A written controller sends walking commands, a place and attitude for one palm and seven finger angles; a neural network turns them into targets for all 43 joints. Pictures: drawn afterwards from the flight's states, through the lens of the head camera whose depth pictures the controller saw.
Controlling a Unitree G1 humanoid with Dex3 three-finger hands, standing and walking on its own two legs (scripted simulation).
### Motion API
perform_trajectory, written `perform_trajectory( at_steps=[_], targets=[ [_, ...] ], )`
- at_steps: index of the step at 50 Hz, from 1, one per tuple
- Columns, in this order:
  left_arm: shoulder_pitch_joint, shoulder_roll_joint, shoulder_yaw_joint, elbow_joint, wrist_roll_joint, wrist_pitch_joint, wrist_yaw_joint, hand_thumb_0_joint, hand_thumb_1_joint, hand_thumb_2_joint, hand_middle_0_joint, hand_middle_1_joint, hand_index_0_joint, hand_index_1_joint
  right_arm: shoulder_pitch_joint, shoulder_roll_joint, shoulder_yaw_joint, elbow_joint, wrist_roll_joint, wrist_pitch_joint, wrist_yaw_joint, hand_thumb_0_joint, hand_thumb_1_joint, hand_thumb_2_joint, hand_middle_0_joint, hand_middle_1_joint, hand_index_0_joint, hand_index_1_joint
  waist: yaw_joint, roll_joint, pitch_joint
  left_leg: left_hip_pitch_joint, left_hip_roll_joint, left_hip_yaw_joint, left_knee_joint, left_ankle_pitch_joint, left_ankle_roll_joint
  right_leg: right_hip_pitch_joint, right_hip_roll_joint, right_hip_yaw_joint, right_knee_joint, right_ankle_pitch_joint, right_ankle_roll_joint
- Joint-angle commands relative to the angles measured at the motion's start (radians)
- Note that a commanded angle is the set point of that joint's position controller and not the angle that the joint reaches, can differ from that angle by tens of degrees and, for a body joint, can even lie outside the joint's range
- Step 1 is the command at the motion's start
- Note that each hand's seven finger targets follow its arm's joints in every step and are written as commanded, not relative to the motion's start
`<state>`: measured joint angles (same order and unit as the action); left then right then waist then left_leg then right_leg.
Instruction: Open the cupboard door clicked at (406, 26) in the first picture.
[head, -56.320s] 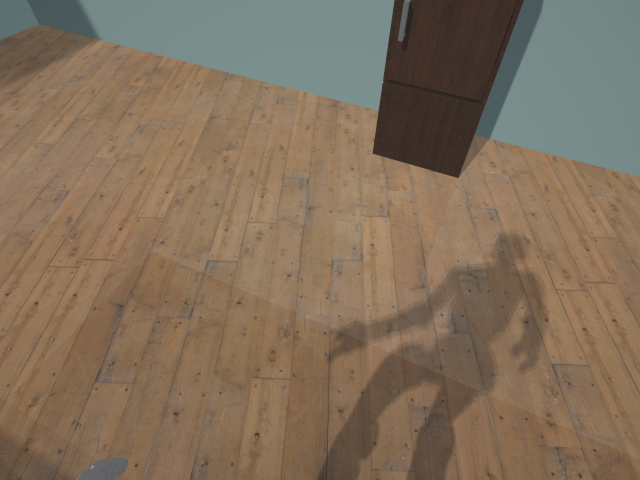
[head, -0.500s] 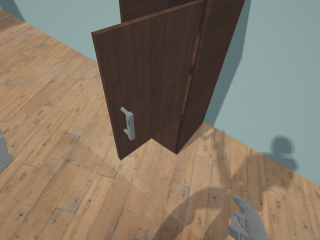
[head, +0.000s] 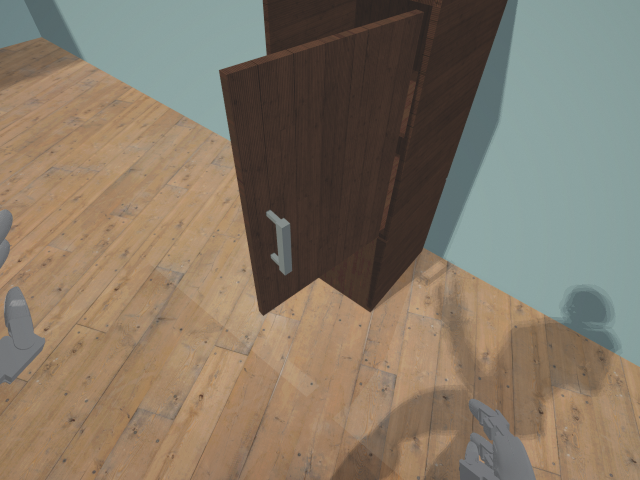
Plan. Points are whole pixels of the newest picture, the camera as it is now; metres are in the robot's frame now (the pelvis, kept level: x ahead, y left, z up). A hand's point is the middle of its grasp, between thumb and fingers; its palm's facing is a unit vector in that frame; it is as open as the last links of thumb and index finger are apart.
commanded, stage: stop stepping back and stand still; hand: left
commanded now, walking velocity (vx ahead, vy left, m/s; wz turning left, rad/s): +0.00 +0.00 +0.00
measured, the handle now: (278, 242) +0.55 +0.11 -0.09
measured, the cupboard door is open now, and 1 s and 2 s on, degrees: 80 80 80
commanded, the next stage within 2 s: let the arm hang, fingers relaxed in 0.36 s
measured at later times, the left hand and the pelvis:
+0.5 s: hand (25, 362) +0.20 +0.29 +0.13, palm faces +0.37 -0.79 -0.49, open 7.4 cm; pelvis -0.01 +0.02 +0.00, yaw +2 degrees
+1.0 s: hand out of the picture -0.06 +0.20 -0.17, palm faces +0.06 -0.97 -0.24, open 7.3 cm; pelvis -0.01 +0.00 +0.00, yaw +3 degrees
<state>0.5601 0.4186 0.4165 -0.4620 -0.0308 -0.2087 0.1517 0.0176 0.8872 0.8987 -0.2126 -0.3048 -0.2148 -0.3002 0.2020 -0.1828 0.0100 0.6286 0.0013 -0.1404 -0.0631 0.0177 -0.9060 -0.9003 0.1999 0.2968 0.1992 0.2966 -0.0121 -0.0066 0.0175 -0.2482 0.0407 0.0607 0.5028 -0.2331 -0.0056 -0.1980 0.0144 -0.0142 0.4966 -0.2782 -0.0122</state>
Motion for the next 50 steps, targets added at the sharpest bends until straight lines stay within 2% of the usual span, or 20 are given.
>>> perform_trajectory(
  at_steps=[1, 5, 8, 12, 17, 19, 22, 23, 24, 25, 27, 29, 30, 33, 37, 39, 41, 43, 44, 50],
  targets=[
    [-0.025, 0.152, 0.128, -0.169, -0.008, -0.052, 0.018, 0.0, 0.9, 0.9, -0.2, -0.3, -0.2, -0.3, -0.069, -0.133, -0.039, -0.147, 0.002, -0.037, -0.016, 0.0, -0.9, -0.9, 0.2, 0.3, 0.2, 0.3, 0.008, 0.066, -0.071, -0.021, 0.054, -0.083, -0.131, 0.032, 0.027, 0.018, -0.039, 0.073, -0.097, 0.122, 0.015],
    [-0.092, 0.138, 0.098, -0.174, -0.001, -0.041, 0.016, 0.0, 0.9, 0.9, -0.2, -0.3, -0.2, -0.3, -0.078, -0.129, -0.032, -0.153, -0.001, -0.036, -0.021, 0.0, -0.9, -0.9, 0.2, 0.3, 0.2, 0.3, 0.005, 0.079, -0.041, -0.04, 0.048, -0.091, -0.177, -0.115, 0.024, -0.007, -0.03, 0.067, -0.141, 0.021, 0.018],
    [-0.121, 0.135, 0.087, -0.186, 0.006, -0.036, 0.019, 0.0, 0.9, 0.9, -0.2, -0.3, -0.2, -0.3, -0.078, -0.131, -0.032, -0.155, -0.001, -0.038, -0.024, 0.0, -0.9, -0.9, 0.2, 0.3, 0.2, 0.3, 0.008, 0.09, -0.054, -0.032, 0.046, -0.092, -0.195, -0.128, 0.023, 0.005, -0.021, 0.055, -0.145, 0.028, 0.021],
    [-0.134, 0.133, 0.081, -0.212, 0.01, -0.033, 0.023, 0.0, 0.9, 0.9, -0.2, -0.3, -0.2, -0.3, -0.079, -0.131, -0.031, -0.155, -0.002, -0.046, -0.028, 0.0, -0.9, -0.9, 0.2, 0.3, 0.2, 0.3, 0.011, 0.115, -0.079, -0.025, 0.045, -0.099, -0.214, -0.095, 0.02, 0.043, -0.016, 0.031, -0.129, 0.069, 0.025],
    [-0.088, 0.133, 0.09, -0.199, 0.008, -0.032, 0.026, 0.0, 0.9, 0.9, -0.2, -0.3, -0.2, -0.3, -0.078, -0.13, -0.034, -0.154, -0.001, -0.047, -0.026, 0.0, -0.9, -0.9, 0.2, 0.3, 0.2, 0.3, 0.014, 0.106, -0.079, -0.034, 0.038, -0.092, -0.208, -0.064, 0.014, 0.061, -0.02, 0.024, -0.138, 0.094, 0.024],
    [-0.072, 0.15, 0.107, -0.201, 0.006, -0.034, 0.026, 0.0, 0.9, 0.9, -0.2, -0.3, -0.2, -0.3, -0.076, -0.134, -0.038, -0.152, -0.002, -0.049, -0.025, 0.0, -0.9, -0.9, 0.2, 0.3, 0.2, 0.3, 0.015, 0.105, -0.088, -0.033, 0.031, -0.088, -0.2, -0.025, 0.009, 0.072, -0.022, 0.022, -0.142, 0.12, 0.024],
    [-0.036, 0.139, 0.103, -0.189, 0.001, -0.036, 0.024, 0.0, 0.9, 0.9, -0.2, -0.3, -0.2, -0.3, -0.073, -0.135, -0.04, -0.153, 0.0, -0.046, -0.024, 0.0, -0.9, -0.9, 0.2, 0.3, 0.2, 0.3, 0.015, 0.09, -0.095, -0.021, 0.031, -0.086, -0.186, 0.038, 0.007, 0.075, -0.021, 0.021, -0.138, 0.149, 0.024],
    [-0.111, -0.039, -0.321, 0.607, 0.073, 0.109, -0.124, 0.0, 0.9, 0.9, -0.2, -0.3, -0.2, -0.3, -0.141, -0.32, -0.094, 0.119, -0.001, -0.073, 0.069, 0.0, -0.9, -0.9, 0.2, 0.3, 0.2, 0.3, -0.022, 0.079, -0.013, -0.111, 0.062, -0.126, -0.011, 0.248, 0.027, -0.064, -0.103, -0.008, -0.003, 0.257, -0.002],
    [-0.115, -0.057, -0.299, 0.643, 0.065, 0.177, -0.147, 0.0, 0.9, 0.9, -0.2, -0.3, -0.2, -0.3, -0.051, -0.265, -0.097, 0.132, -0.001, -0.011, 0.067, 0.0, -0.9, -0.9, 0.2, 0.3, 0.2, 0.3, -0.006, 0.049, -0.099, -0.002, 0.072, -0.091, -0.007, 0.368, 0.012, -0.08, -0.109, 0.047, -0.031, 0.248, -0.009],
    [-0.15, -0.053, -0.304, 0.668, 0.062, 0.188, -0.15, 0.0, 0.9, 0.9, -0.2, -0.3, -0.2, -0.3, -0.022, -0.265, -0.091, 0.126, -0.008, 0.015, 0.066, 0.0, -0.9, -0.9, 0.2, 0.3, 0.2, 0.3, -0.008, 0.033, -0.133, -0.004, 0.091, -0.124, -0.015, 0.34, 0.035, -0.077, -0.09, 0.016, -0.001, 0.16, -0.018],
    [-0.208, -0.02, -0.312, 0.764, 0.066, 0.189, -0.151, 0.0, 0.9, 0.9, -0.2, -0.3, -0.2, -0.3, -0.056, -0.284, -0.075, 0.128, -0.016, 0.052, 0.064, 0.0, -0.9, -0.9, 0.2, 0.3, 0.2, 0.3, 0.01, -0.059, -0.113, -0.07, 0.104, -0.177, -0.057, 0.277, 0.068, -0.03, -0.069, 0.013, 0.029, 0.096, -0.021],
    [-0.267, 0.013, -0.321, 0.896, 0.068, 0.186, -0.151, 0.0, 0.9, 0.9, -0.2, -0.3, -0.2, -0.3, -0.076, -0.292, -0.071, 0.152, -0.023, 0.072, 0.067, 0.0, -0.9, -0.9, 0.2, 0.3, 0.2, 0.3, 0.016, -0.147, -0.104, -0.061, 0.081, -0.169, -0.055, 0.226, 0.064, -0.023, -0.094, 0.045, -0.002, 0.104, -0.033],
    [-0.294, 0.016, -0.33, 0.965, 0.064, 0.19, -0.149, 0.0, 0.9, 0.9, -0.2, -0.3, -0.2, -0.3, -0.078, -0.283, -0.066, 0.174, -0.026, 0.084, 0.068, 0.0, -0.9, -0.9, 0.2, 0.3, 0.2, 0.3, 0.011, -0.137, -0.094, -0.05, 0.068, -0.163, -0.053, 0.195, 0.06, -0.037, -0.109, 0.065, -0.017, 0.095, -0.039],
    [-0.35, 0.006, -0.36, 1.151, 0.058, 0.205, -0.14, 0.0, 0.9, 0.9, -0.2, -0.3, -0.2, -0.3, -0.084, -0.25, -0.046, 0.233, -0.032, 0.115, 0.066, 0.0, -0.9, -0.9, 0.2, 0.3, 0.2, 0.3, 0.007, -0.025, -0.059, -0.03, 0.051, -0.149, -0.096, 0.102, 0.046, -0.043, -0.116, 0.088, -0.06, 0.039, -0.035],
    [-0.336, -0.022, -0.377, 1.338, 0.051, 0.204, -0.135, 0.0, 0.9, 0.9, -0.2, -0.3, -0.2, -0.3, -0.056, -0.201, -0.032, 0.311, -0.029, 0.13, 0.056, 0.0, -0.9, -0.9, 0.2, 0.3, 0.2, 0.3, 0.008, 0.097, -0.067, 0.001, 0.045, -0.135, -0.127, 0.041, 0.035, -0.013, -0.116, 0.093, -0.103, 0.02, -0.033],
    [-0.32, -0.036, -0.372, 1.403, 0.05, 0.2, -0.134, 0.0, 0.9, 0.9, -0.2, -0.3, -0.2, -0.3, -0.039, -0.195, -0.036, 0.341, -0.027, 0.134, 0.048, 0.0, -0.9, -0.9, 0.2, 0.3, 0.2, 0.3, 0.009, 0.103, -0.052, 0.019, 0.047, -0.133, -0.129, 0.024, 0.034, -0.018, -0.113, 0.088, -0.133, 0.015, -0.037],
    [-0.315, -0.046, -0.374, 1.455, 0.046, 0.201, -0.134, 0.0, 0.9, 0.9, -0.2, -0.3, -0.2, -0.3, -0.016, -0.179, -0.036, 0.372, -0.026, 0.136, 0.043, 0.0, -0.9, -0.9, 0.2, 0.3, 0.2, 0.3, 0.006, 0.142, -0.036, 0.013, 0.048, -0.137, -0.141, -0.006, 0.032, -0.013, -0.115, 0.087, -0.148, 0.009, -0.04],
    [-0.308, -0.052, -0.376, 1.496, 0.044, 0.199, -0.135, 0.0, 0.9, 0.9, -0.2, -0.3, -0.2, -0.3, 0.007, -0.176, -0.039, 0.399, -0.024, 0.138, 0.04, 0.0, -0.9, -0.9, 0.2, 0.3, 0.2, 0.3, 0.004, 0.113, -0.026, 0.014, 0.051, -0.139, -0.149, -0.026, 0.033, -0.014, -0.116, 0.082, -0.164, -0.003, -0.043],
    [-0.306, -0.053, -0.376, 1.51, 0.044, 0.198, -0.135, 0.0, 0.9, 0.9, -0.2, -0.3, -0.2, -0.3, 0.017, -0.183, -0.043, 0.404, -0.021, 0.14, 0.037, 0.0, -0.9, -0.9, 0.2, 0.3, 0.2, 0.3, 0.005, 0.064, -0.011, 0.024, 0.054, -0.14, -0.144, -0.019, 0.035, -0.023, -0.113, 0.078, -0.176, -0.008, -0.043],
    [-0.293, -0.072, -0.384, 1.566, 0.042, 0.199, -0.13, 0.0, 0.9, 0.9, -0.2, -0.3, -0.2, -0.3, 0.058, -0.16, -0.044, 0.45, -0.021, 0.141, 0.032, 0.0, -0.9, -0.9, 0.2, 0.3, 0.2, 0.3, 0.0, 0.011, 0.011, 0.044, 0.059, -0.137, -0.151, 0.008, 0.04, -0.036, -0.12, 0.067, -0.187, -0.012, -0.042]
  ],
)
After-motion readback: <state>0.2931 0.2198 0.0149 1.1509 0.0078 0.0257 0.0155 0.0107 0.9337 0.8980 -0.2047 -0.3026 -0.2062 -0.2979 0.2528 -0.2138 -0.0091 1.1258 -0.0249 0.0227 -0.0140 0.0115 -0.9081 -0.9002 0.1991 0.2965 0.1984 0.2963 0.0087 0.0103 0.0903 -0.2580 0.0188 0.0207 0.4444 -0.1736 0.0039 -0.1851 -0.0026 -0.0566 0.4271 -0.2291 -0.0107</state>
